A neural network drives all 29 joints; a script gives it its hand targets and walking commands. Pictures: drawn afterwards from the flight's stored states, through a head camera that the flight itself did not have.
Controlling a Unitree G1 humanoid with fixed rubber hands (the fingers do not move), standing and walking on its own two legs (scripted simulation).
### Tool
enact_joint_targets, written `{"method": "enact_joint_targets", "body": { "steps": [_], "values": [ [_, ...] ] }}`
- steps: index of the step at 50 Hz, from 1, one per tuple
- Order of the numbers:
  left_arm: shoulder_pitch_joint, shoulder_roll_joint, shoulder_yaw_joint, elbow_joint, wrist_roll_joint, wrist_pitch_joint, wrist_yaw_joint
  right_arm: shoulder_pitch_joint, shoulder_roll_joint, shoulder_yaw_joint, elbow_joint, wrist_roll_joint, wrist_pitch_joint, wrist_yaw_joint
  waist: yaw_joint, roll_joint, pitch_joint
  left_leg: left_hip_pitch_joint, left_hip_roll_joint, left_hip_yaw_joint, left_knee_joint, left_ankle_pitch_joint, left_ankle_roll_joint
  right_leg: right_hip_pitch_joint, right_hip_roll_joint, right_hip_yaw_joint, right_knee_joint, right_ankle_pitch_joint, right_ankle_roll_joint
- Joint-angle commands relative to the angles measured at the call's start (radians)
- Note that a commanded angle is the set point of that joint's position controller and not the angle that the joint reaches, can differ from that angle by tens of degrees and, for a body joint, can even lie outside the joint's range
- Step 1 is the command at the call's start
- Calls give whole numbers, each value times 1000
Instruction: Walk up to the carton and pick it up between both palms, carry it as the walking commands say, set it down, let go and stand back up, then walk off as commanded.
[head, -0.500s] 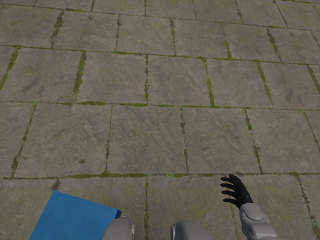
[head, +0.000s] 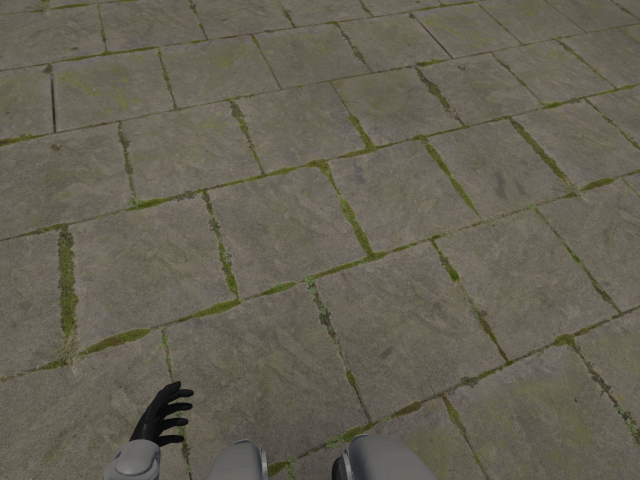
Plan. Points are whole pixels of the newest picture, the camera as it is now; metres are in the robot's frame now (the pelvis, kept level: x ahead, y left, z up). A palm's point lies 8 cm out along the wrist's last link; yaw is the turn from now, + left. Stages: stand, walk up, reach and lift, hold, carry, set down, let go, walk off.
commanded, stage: walk up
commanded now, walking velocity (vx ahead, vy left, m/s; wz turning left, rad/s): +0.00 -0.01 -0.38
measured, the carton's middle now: out of the picture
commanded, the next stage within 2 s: none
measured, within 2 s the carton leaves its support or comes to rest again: neither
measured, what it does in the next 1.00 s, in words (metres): walks ahead, turning right: left foot, then right foot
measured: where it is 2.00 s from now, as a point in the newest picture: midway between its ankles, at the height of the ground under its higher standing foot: outside the picture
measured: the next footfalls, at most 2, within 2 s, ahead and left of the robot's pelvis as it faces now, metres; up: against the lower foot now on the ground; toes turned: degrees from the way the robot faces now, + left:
left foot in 0.02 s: +0.07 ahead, +0.11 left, +0.00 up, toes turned +2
right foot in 0.40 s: +0.11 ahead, -0.09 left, +0.00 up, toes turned -22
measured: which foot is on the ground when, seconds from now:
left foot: up 0.00-0.00, down 0.02-0.46, up 0.48-0.68, down 0.70-1.00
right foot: down 0.00-0.04, up 0.06-0.38, down 0.40-0.72, up 0.74-1.00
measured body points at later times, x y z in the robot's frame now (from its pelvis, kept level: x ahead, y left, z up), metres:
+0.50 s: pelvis +0.09 +0.05 +0.00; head +0.10 +0.02 +0.45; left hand +0.28 +0.26 -0.11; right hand -0.02 -0.19 -0.16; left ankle +0.03 +0.13 -0.67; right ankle +0.07 -0.07 -0.71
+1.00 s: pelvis +0.11 +0.10 +0.01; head +0.12 +0.09 +0.46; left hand +0.35 +0.28 -0.11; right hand +0.03 -0.14 -0.13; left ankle +0.19 +0.19 -0.71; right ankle +0.05 +0.02 -0.70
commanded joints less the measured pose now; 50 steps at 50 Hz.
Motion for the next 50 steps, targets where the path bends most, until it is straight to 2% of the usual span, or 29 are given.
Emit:
{"method": "enact_joint_targets", "body": {
  "steps": [1, 2, 3, 5, 6, 8, 10, 11, 14, 18, 20, 21, 22, 23, 25, 26, 30, 32, 33, 34, 35, 36, 37, 39, 41, 43, 44, 48, 50],
  "values": [
    [-25, 192, 64, -103, -29, 10, 2, 323, -179, -24, 21, 3, -17, -13, -48, 127, -331, 378, 100, -122, -451, 489, 54, -144, -97, 107, 88, 375, -20],
    [-48, 111, 48, -146, -45, 15, 0, 292, -276, -42, -1, 5, -16, -10, -52, 477, -309, 420, 329, -370, -577, 845, 178, -320, 95, -38, 311, -275, 52],
    [-48, 129, 50, -133, -57, 18, -4, 254, -267, -46, -21, 5, -17, -9, -42, 471, -263, 404, 360, -411, -531, 1030, 269, -336, 60, 17, 477, -400, 44],
    [-31, 117, 41, -92, -32, 15, 3, 238, -205, -50, -20, -5, -15, -24, -26, 307, -192, 478, 328, -229, -428, 1227, 236, -451, 1, 30, 591, -322, 60],
    [-6, 108, 45, -76, -31, 19, -4, 232, -185, -39, -19, -1, -19, -32, -7, 262, -194, 457, 304, -153, -431, 1143, 207, -442, -32, 41, 594, -236, 67],
    [20, 120, 62, -32, -32, 26, -17, 173, -180, -37, -39, -5, -25, -30, 29, 267, -181, 400, 268, -97, -448, 1069, 198, -396, -61, 22, 603, -157, 84],
    [39, 113, 58, 3, -33, 34, -23, 173, -185, -51, -31, -3, -22, -31, 18, 258, -218, 434, 274, -53, -469, 984, 213, -363, -82, -2, 532, -142, 87],
    [85, 62, 65, 7, -18, 42, -27, 234, -149, -19, -58, 21, -25, -33, 46, 194, -257, 301, 280, -37, -493, 1013, 178, -227, -107, 55, 398, -150, 108],
    [78, 50, 58, -1, -8, 49, -29, 227, -189, -51, -58, 8, -21, -34, 54, 162, -220, 305, 283, 32, -477, 935, 157, -172, -108, -18, 201, -169, 97],
    [81, 37, 45, -13, -17, 39, -31, 277, -213, -80, -59, 11, -11, -24, 58, 138, -240, 347, 284, 73, -389, 1191, 140, -82, -87, -78, 32, -165, 52],
    [215, 69, 58, 39, -12, 23, -9, 239, -218, -83, -77, 41, -14, -20, 125, 48, -328, 332, 227, 179, -181, 1237, 86, 105, -99, -90, -173, 142, 20],
    [286, 184, 76, 53, -16, 7, -4, 189, -199, -73, -127, 48, -17, -21, 181, -86, -360, 143, 122, 205, 24, 1003, 36, 310, -236, 88, -183, 506, -71],
    [371, 275, 108, 80, -18, 8, 5, 115, -146, -59, -179, 56, -7, -22, 237, -321, -324, -90, -90, 175, 276, 187, -21, 400, -442, 437, -283, 987, -251],
    [371, 257, 113, 89, -17, 15, 16, 89, -122, -40, -149, 56, 18, -22, 207, -335, -279, -125, -94, 30, 386, -188, -16, 271, -515, 547, -337, 845, -305],
    [229, 243, 103, 56, -9, 31, 28, 132, -77, -17, -137, 21, 34, -21, 142, -252, -122, -171, -7, -33, 315, -140, -10, 117, -462, 424, -404, 426, -260],
    [211, 247, 90, 41, -6, 29, 37, 137, -73, -14, -136, 15, 32, -21, 124, -284, -73, -177, 0, -22, 264, -101, -18, 76, -428, 394, -407, 383, -220],
    [210, 274, 96, 31, 4, 28, 31, 106, -80, -18, -172, 29, 22, -9, 122, -174, -103, -29, -36, 32, -32, -36, -18, 12, -365, 352, -389, 242, -153],
    [175, 288, 89, 20, 4, 33, 22, 129, -77, -24, -191, 39, 11, -6, 93, -164, -131, 118, -72, 65, -190, 22, 1, -77, -316, 332, -361, 167, -122],
    [138, 281, 84, 1, 3, 35, 16, 195, -71, -23, -172, 44, 8, -9, 45, -114, -166, 228, -66, 68, -310, 118, 14, -109, -275, 280, -293, 106, -84],
    [102, 260, 74, -24, 0, 34, 10, 255, -91, -25, -151, 34, 2, -12, 10, -33, -171, 323, -54, 52, -437, 189, 18, -183, -214, 232, -196, -10, -34],
    [97, 180, 57, -58, -5, 35, 6, 305, -223, -53, -161, 21, -1, -18, -32, 215, -211, 424, 143, -184, -579, 197, 73, -325, -85, 131, 9, -195, 44],
    [108, 120, 43, -89, -17, 40, 3, 267, -349, -78, -181, 23, -5, -23, -37, 509, -240, 273, 415, -466, -779, 63, 205, -294, -3, 35, 368, -396, 94],
    [48, 170, 60, -104, -24, 47, -3, 197, -323, -73, -205, 10, 3, -29, -4, 323, -101, 117, 447, -475, -777, 50, 283, -304, -69, 113, 508, -344, 89],
    [90, 165, 65, -60, -13, 53, -7, 152, -216, -51, -222, 4, -4, -34, 75, 151, -38, 54, 363, -293, -720, 222, 243, -263, -106, 108, 563, -208, 101],
    [171, 160, 70, -8, -12, 51, -18, 70, -185, -42, -238, 13, -11, -33, 113, 249, -146, 141, 246, -92, -632, 363, 177, -203, -99, 73, 533, -130, 112],
    [192, 145, 61, -5, -24, 49, -27, 69, -188, -53, -242, 18, -10, -23, 109, 295, -198, 198, 216, -4, -574, 486, 167, -140, -102, 24, 381, -176, 116],
    [168, 143, 59, -13, -23, 50, -28, 104, -186, -57, -233, 17, -13, -21, 93, 296, -170, 232, 252, -20, -569, 562, 172, -164, -112, 15, 309, -220, 112],
    [141, 109, 33, -34, -27, 52, -36, 136, -228, -72, -193, 10, -8, -12, 88, 233, -190, 221, 289, 15, -522, 617, 171, -4, -88, -68, 52, -193, 74],
    [231, 100, 29, -3, -23, 37, -31, 118, -226, -77, -188, 21, -2, -4, 141, 157, -229, 199, 253, 75, -410, 595, 118, 140, -65, -71, -216, 56, 57]
  ]
}}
